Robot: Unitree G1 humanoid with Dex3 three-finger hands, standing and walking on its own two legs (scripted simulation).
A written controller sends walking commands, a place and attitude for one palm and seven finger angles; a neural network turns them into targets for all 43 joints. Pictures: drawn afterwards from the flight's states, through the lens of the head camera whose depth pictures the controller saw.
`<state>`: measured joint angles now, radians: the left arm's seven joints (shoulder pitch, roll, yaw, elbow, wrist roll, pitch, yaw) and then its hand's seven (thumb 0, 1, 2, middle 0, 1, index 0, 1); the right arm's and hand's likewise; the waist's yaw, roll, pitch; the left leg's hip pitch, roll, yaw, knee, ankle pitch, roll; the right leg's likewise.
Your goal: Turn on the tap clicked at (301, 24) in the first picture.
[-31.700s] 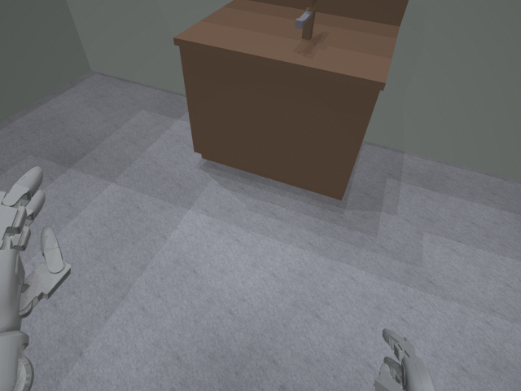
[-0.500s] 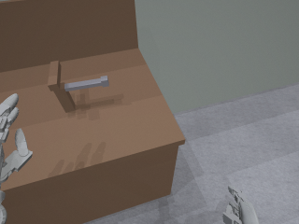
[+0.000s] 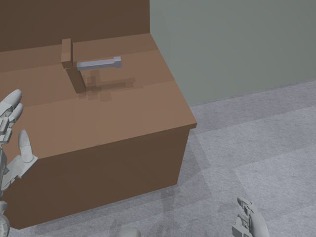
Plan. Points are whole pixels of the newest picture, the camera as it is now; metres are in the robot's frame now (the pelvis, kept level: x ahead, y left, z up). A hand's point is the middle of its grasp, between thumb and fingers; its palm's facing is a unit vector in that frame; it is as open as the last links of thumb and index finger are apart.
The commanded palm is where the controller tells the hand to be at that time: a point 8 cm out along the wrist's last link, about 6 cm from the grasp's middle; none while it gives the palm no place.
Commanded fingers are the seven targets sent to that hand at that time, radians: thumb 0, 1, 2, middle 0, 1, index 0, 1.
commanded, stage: step back with the hand held close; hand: left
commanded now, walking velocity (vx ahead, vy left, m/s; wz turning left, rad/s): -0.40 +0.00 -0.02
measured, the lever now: (117, 62) +0.65 +0.20 +0.07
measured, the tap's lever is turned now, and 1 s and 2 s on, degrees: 86 86 86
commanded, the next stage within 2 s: stop stepping back and stand still in 0.08 s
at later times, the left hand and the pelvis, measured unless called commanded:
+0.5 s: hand out of the picture +0.09 +0.23 +0.18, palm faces +0.34 -0.88 -0.34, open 7.4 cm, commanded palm +0.04 +0.28 +0.19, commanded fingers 0.00 0.90 0.90 -0.20 -0.30 -0.20 -0.30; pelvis -0.13 +0.01 +0.01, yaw -2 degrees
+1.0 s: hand out of the picture +0.06 +0.21 +0.17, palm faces +0.35 -0.85 -0.39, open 7.4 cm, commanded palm +0.01 +0.26 +0.19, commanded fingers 0.00 0.90 0.90 -0.20 -0.30 -0.20 -0.30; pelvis -0.16 -0.02 +0.01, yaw -2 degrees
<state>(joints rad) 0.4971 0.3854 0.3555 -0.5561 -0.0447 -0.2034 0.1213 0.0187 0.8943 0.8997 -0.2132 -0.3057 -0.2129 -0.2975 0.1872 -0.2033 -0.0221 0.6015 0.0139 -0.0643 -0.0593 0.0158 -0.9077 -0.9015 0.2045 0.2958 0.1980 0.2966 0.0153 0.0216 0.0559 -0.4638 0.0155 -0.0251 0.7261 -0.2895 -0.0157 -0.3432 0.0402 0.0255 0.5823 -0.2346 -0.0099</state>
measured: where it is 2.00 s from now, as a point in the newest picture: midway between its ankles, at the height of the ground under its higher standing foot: outside the picture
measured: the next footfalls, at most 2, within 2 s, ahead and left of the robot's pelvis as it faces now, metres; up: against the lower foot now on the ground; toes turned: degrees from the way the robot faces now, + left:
left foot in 0.12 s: +0.05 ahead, +0.15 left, +0.00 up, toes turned +1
right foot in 0.36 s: -0.06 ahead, -0.10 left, +0.00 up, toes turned -2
